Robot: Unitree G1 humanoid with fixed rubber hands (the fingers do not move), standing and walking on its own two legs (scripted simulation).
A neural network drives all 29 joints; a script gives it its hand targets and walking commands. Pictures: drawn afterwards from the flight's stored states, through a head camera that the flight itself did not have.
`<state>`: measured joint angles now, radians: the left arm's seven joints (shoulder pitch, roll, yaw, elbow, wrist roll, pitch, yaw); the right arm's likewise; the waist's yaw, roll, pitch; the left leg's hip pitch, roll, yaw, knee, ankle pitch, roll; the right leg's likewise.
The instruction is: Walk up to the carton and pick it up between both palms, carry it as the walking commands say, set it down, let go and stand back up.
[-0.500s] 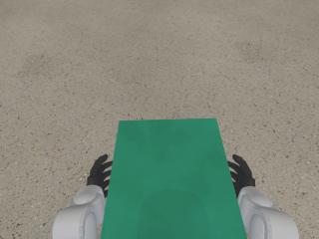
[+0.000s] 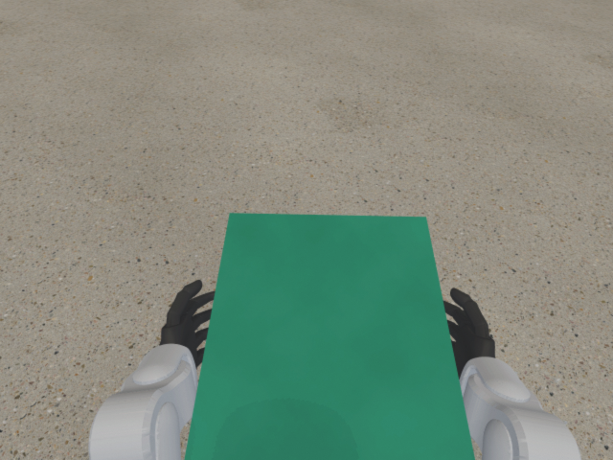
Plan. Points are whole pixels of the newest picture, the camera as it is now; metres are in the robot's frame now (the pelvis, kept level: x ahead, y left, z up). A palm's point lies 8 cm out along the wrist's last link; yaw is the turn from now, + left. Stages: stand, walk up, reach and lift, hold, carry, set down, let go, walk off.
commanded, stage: carry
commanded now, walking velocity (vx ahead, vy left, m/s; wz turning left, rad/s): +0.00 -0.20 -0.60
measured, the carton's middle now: (323, 359) +0.25 +0.01 +0.03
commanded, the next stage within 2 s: none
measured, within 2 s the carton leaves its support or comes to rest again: neither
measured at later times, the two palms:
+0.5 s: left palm (354, 391) +0.21 -0.02 +0.06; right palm out of the picture +0.12 -0.32 +0.08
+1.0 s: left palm out of the picture +0.11 -0.22 +0.07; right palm out of the picture -0.04 -0.49 +0.06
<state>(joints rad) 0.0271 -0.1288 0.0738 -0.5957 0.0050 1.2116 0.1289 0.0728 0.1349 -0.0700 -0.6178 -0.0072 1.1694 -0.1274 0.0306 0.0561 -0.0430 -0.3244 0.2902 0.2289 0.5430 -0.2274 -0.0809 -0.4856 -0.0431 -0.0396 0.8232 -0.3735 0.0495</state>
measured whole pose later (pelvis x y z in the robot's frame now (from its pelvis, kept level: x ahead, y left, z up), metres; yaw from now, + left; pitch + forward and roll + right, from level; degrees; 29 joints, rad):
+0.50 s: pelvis -0.06 -0.11 +0.00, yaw -18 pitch +4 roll -3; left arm 0.06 -0.13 0.07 -0.58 0.02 1.18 0.13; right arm 0.08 0.14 -0.07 -0.57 0.01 1.14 -0.13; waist 0.02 -0.04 -0.01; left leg -0.35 0.13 0.19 0.55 -0.26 0.01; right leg -0.63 0.07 -0.02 1.09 -0.34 0.03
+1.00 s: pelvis -0.15 -0.23 +0.00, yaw -30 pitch +2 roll +2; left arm 0.11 -0.14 0.07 -0.54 0.01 1.15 0.13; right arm 0.06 0.13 -0.08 -0.55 0.00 1.20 -0.13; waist -0.04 0.01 -0.03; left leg -0.53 0.06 0.06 1.18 -0.37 -0.06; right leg -0.39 0.04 -0.05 0.48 -0.15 -0.07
